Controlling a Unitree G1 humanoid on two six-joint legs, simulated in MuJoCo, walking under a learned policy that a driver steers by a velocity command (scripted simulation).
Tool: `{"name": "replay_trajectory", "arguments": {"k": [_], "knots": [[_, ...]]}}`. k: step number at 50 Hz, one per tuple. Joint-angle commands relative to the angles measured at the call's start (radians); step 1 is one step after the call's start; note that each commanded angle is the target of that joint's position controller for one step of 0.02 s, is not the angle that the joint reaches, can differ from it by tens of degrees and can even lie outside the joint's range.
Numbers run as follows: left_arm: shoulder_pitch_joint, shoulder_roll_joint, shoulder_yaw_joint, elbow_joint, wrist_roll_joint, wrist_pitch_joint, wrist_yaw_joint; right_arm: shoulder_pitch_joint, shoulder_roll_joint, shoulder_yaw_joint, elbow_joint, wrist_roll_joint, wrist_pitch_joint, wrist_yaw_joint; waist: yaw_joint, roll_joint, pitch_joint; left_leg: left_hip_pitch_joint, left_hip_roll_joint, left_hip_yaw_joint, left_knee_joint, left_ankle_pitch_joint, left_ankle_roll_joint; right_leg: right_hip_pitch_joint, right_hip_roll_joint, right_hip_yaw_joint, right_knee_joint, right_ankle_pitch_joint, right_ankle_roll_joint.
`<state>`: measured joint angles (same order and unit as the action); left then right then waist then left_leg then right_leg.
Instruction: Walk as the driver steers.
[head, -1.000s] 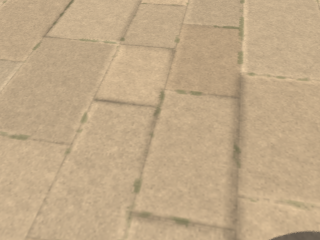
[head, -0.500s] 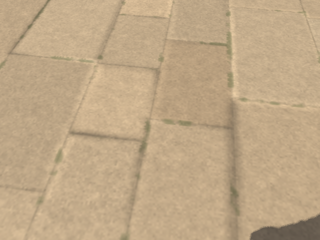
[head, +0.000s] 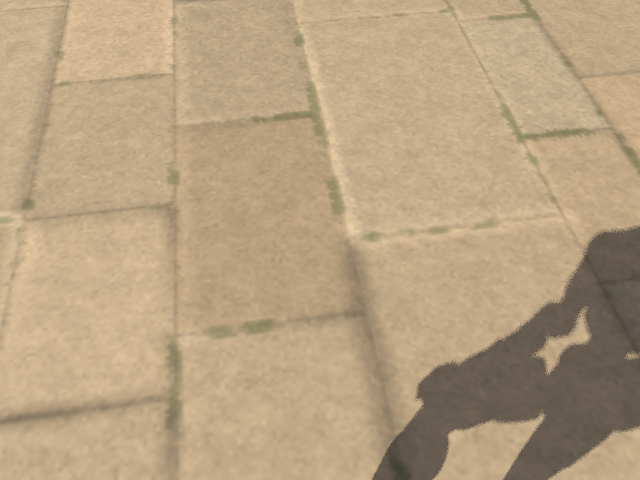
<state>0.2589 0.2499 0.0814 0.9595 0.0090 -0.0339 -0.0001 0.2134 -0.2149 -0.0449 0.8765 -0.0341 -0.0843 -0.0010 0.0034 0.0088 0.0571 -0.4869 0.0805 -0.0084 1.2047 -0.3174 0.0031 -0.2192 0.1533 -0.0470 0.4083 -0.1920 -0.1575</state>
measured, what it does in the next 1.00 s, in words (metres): walks ahead: left foot, then right foot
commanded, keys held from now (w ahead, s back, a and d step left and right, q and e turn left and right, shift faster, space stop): w+e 0.08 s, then e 0.10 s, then no key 0.82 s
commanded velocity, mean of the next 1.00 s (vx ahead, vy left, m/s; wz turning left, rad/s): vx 0.16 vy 0.00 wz -0.24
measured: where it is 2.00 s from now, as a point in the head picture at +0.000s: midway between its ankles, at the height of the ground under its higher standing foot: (340, 472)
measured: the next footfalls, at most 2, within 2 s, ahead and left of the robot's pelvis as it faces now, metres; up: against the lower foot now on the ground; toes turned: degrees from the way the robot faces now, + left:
left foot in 0.32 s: +0.36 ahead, +0.10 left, +0.00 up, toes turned -10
right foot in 0.70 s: +0.23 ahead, -0.08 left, +0.00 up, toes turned -10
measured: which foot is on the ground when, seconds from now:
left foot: up 0.00-0.30, down 0.32-1.00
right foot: down 0.00-0.32, up 0.34-0.68, down 0.70-1.00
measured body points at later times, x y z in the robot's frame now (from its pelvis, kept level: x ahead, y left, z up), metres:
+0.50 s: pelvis +0.21 +0.05 +0.00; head +0.25 +0.06 +0.45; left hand +0.33 +0.30 -0.15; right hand +0.28 -0.22 -0.11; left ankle +0.32 +0.11 -0.74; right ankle +0.12 -0.07 -0.66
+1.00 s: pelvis +0.24 +0.02 +0.01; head +0.24 +0.02 +0.46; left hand +0.33 +0.25 -0.14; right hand +0.21 -0.22 -0.14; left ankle +0.32 +0.11 -0.74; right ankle +0.19 -0.07 -0.74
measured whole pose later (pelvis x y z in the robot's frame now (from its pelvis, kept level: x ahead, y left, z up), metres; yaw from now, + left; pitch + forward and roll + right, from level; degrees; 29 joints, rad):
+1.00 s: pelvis +0.24 +0.02 +0.01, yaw -12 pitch -1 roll +0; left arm 0.27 0.19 0.00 1.03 0.01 -0.01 0.03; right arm 0.30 -0.20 -0.01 1.01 -0.01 -0.01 -0.01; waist -0.02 0.01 0.01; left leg -0.25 0.00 0.03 0.38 -0.11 0.02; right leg -0.12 0.04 0.02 0.39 -0.25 -0.03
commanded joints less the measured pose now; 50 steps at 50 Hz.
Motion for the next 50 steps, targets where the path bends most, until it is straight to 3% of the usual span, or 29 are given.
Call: {"name": "replay_trajectory", "arguments": {"k": [1, 4, 5, 8, 11, 13, 14, 15, 16, 17, 18, 19, 20, 21, 23, 25, 30, 32, 34, 35, 36, 37, 38, 40, 42, 45, 50], "knots": [[0.038, 0.120, 0.019, -0.046, -0.011, -0.038, 0.005, 0.059, -0.075, -0.015, -0.056, -0.018, 0.033, 0.009, -0.038, 0.008, -0.032, -0.104, 0.029, 0.000, -0.100, 0.037, -0.041, 0.056, -0.278, 0.294, -0.192, 0.417, -0.153], [0.102, 0.135, 0.022, -0.046, -0.010, -0.037, 0.001, -0.084, -0.083, -0.011, -0.118, -0.012, 0.043, 0.014, 0.005, -0.036, -0.011, -0.159, 0.025, 0.025, -0.252, 0.160, -0.061, 0.062, -0.245, 0.285, -0.199, 0.434, -0.113], [0.120, 0.134, 0.021, -0.047, -0.010, -0.033, 0.001, -0.123, -0.085, -0.010, -0.134, -0.009, 0.044, 0.014, 0.019, -0.044, -0.002, -0.167, 0.014, 0.029, -0.303, 0.194, -0.063, 0.074, -0.235, 0.279, -0.177, 0.518, -0.094], [0.176, 0.144, 0.022, -0.048, -0.007, -0.017, 0.007, -0.201, -0.080, 0.002, -0.171, 0.003, 0.039, 0.011, 0.058, -0.072, -0.031, -0.136, -0.041, 0.043, -0.430, 0.263, -0.050, 0.134, -0.211, 0.256, -0.086, 0.745, -0.035], [0.199, 0.138, 0.018, -0.054, 0.003, -0.003, 0.017, -0.239, -0.087, 0.011, -0.189, 0.012, 0.030, 0.005, 0.080, -0.099, -0.056, -0.084, -0.089, 0.049, -0.551, 0.287, -0.025, 0.200, -0.207, 0.266, -0.021, 0.776, -0.004], [0.164, 0.137, 0.017, -0.068, 0.011, -0.003, 0.025, -0.158, -0.116, 0.005, -0.166, 0.010, 0.019, -0.002, 0.042, -0.117, -0.078, 0.054, -0.113, 0.030, -0.646, 0.273, 0.010, 0.200, -0.213, 0.286, 0.055, 0.805, 0.030], [0.135, 0.152, 0.020, -0.079, 0.011, -0.010, 0.027, -0.075, -0.144, -0.004, -0.140, 0.007, 0.012, -0.008, 0.004, -0.123, -0.103, 0.146, -0.124, 0.022, -0.689, 0.282, 0.032, 0.200, -0.217, 0.303, 0.122, 0.841, 0.048], [0.098, 0.165, 0.022, -0.087, -0.001, -0.019, 0.025, 0.032, -0.159, -0.010, -0.109, 0.003, -0.003, -0.016, -0.062, -0.096, -0.134, 0.274, -0.105, 0.018, -0.798, 0.413, 0.055, 0.182, -0.190, 0.286, 0.252, 0.799, 0.067], [0.098, 0.128, 0.011, -0.121, -0.018, -0.031, 0.021, 0.141, -0.208, -0.018, -0.094, -0.011, -0.021, -0.024, -0.094, -0.011, -0.234, 0.507, 0.066, -0.106, -0.760, 0.789, 0.095, 0.054, -0.138, 0.262, 0.465, 0.478, 0.088], [0.297, 0.028, -0.003, -0.114, -0.054, -0.024, 0.030, 0.140, -0.268, -0.029, -0.113, -0.012, -0.012, -0.016, -0.006, 0.243, -0.400, 0.769, 0.404, -0.418, -0.649, 1.396, 0.279, -0.168, 0.027, 0.166, 0.809, -0.471, 0.118], [0.328, 0.118, 0.008, -0.086, -0.020, -0.009, 0.039, 0.132, -0.235, -0.032, -0.125, 0.024, 0.010, -0.008, -0.012, 0.154, -0.475, 0.713, 0.408, -0.534, -0.709, 1.245, 0.336, -0.219, 0.003, 0.183, 0.914, -0.456, 0.110], [0.250, 0.135, 0.014, -0.074, 0.001, 0.006, 0.035, 0.051, -0.157, -0.012, -0.139, 0.031, 0.017, -0.008, 0.000, 0.050, -0.340, 0.572, 0.335, -0.429, -0.766, 1.010, 0.312, -0.233, -0.034, 0.200, 0.925, -0.364, 0.124], [0.178, 0.120, 0.009, -0.089, 0.013, 0.014, 0.026, -0.017, -0.097, 0.008, -0.144, 0.028, 0.022, -0.010, 0.009, 0.024, -0.226, 0.457, 0.264, -0.327, -0.812, 0.857, 0.267, -0.250, -0.065, 0.183, 0.863, -0.322, 0.135], [0.142, 0.101, 0.004, -0.095, 0.014, 0.026, 0.017, -0.032, -0.075, 0.019, -0.136, 0.023, 0.023, -0.014, 0.014, 0.049, -0.169, 0.384, 0.213, -0.252, -0.852, 0.806, 0.235, -0.237, -0.090, 0.183, 0.805, -0.296, 0.147], [0.174, 0.070, -0.005, -0.079, 0.020, 0.058, 0.004, -0.031, -0.093, 0.019, -0.110, 0.017, 0.026, -0.015, 0.040, 0.107, -0.144, 0.250, 0.148, -0.149, -0.898, 0.736, 0.205, -0.118, -0.088, 0.144, 0.718, -0.249, 0.166], [0.180, 0.052, -0.015, -0.071, 0.012, 0.072, 0.005, -0.038, -0.104, 0.019, -0.095, 0.008, 0.024, -0.012, 0.057, 0.114, -0.154, 0.207, 0.123, -0.103, -0.911, 0.665, 0.198, -0.059, -0.087, 0.117, 0.594, -0.251, 0.171], [0.074, 0.055, -0.034, -0.073, 0.015, 0.092, 0.013, -0.008, -0.147, 0.005, -0.066, 0.007, 0.055, -0.009, 0.014, 0.166, -0.126, 0.165, 0.115, -0.150, -0.979, 0.096, 0.193, -0.001, -0.117, 0.056, 0.311, -0.217, 0.154], [0.080, 0.052, -0.039, -0.060, 0.015, 0.085, 0.013, -0.017, -0.158, 0.000, -0.063, 0.015, 0.076, -0.010, 0.028, 0.141, -0.098, 0.113, 0.113, -0.171, -0.985, -0.067, 0.171, 0.065, -0.114, 0.031, 0.184, -0.149, 0.136], [0.080, 0.056, -0.045, -0.052, 0.022, 0.066, 0.017, 0.009, -0.142, 0.002, -0.050, 0.019, 0.089, -0.014, 0.036, 0.081, -0.045, 0.022, 0.098, -0.173, -0.982, -0.180, 0.097, 0.148, -0.141, 0.079, -0.002, -0.068, 0.096], [0.076, 0.090, -0.045, -0.060, 0.036, 0.051, 0.024, 0.024, -0.116, 0.007, -0.053, 0.022, 0.090, -0.011, 0.023, -0.009, -0.031, 0.004, 0.060, -0.140, -0.909, -0.153, 0.047, 0.140, -0.258, 0.231, -0.112, -0.132, 0.068], [0.017, 0.122, -0.043, -0.061, 0.019, 0.044, 0.028, 0.047, -0.072, 0.015, -0.054, 0.039, 0.089, -0.007, -0.030, -0.147, 0.004, 0.094, -0.052, -0.017, -0.849, -0.039, 0.011, -0.049, -0.356, 0.365, -0.198, -0.283, 0.023], [-0.031, 0.068, -0.059, -0.057, 0.011, 0.033, 0.024, 0.041, -0.071, 0.016, -0.026, 0.033, 0.091, -0.005, -0.036, -0.141, 0.024, 0.278, -0.054, -0.016, -0.802, 0.072, 0.008, -0.206, -0.361, 0.364, -0.247, -0.370, 0.031], [-0.057, 0.051, -0.065, -0.048, 0.009, 0.023, 0.025, 0.057, -0.065, 0.016, -0.010, 0.027, 0.088, -0.001, -0.058, -0.135, 0.024, 0.349, -0.046, -0.025, -0.816, 0.134, 0.012, -0.228, -0.316, 0.313, -0.242, -0.363, 0.067], [-0.035, 0.063, -0.063, -0.024, 0.003, 0.012, 0.029, 0.085, -0.092, 0.011, 0.020, 0.018, 0.079, 0.000, -0.059, -0.133, 0.002, 0.387, -0.021, -0.041, -0.836, 0.183, 0.015, -0.180, -0.260, 0.249, -0.214, -0.272, 0.103], [0.002, 0.059, -0.061, -0.003, -0.004, 0.011, 0.030, 0.101, -0.103, 0.011, 0.047, 0.018, 0.071, -0.001, -0.043, -0.085, 0.004, 0.338, -0.001, -0.064, -0.858, 0.162, 0.024, -0.113, -0.239, 0.221, -0.183, -0.193, 0.102], [0.044, 0.045, -0.061, 0.027, -0.001, 0.015, 0.031, 0.090, -0.083, 0.017, 0.078, 0.022, 0.070, -0.006, -0.021, -0.017, 0.020, 0.278, 0.001, -0.075, -0.884, 0.140, 0.025, -0.044, -0.234, 0.202, -0.143, -0.115, 0.087], [0.060, 0.038, -0.062, 0.062, -0.002, 0.012, 0.034, 0.101, -0.071, 0.022, 0.122, 0.022, 0.069, -0.015, -0.014, 0.003, -0.005, 0.301, 0.005, -0.078, -0.883, 0.177, 0.029, -0.005, -0.230, 0.184, -0.122, -0.042, 0.085]]}}
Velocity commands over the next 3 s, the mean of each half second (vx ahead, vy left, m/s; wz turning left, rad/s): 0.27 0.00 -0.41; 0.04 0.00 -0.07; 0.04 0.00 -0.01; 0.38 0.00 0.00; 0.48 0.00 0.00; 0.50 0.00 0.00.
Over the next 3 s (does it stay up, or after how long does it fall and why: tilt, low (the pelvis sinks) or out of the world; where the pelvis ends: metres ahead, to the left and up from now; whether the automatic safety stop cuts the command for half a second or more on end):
stays up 1.05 -0.07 0.01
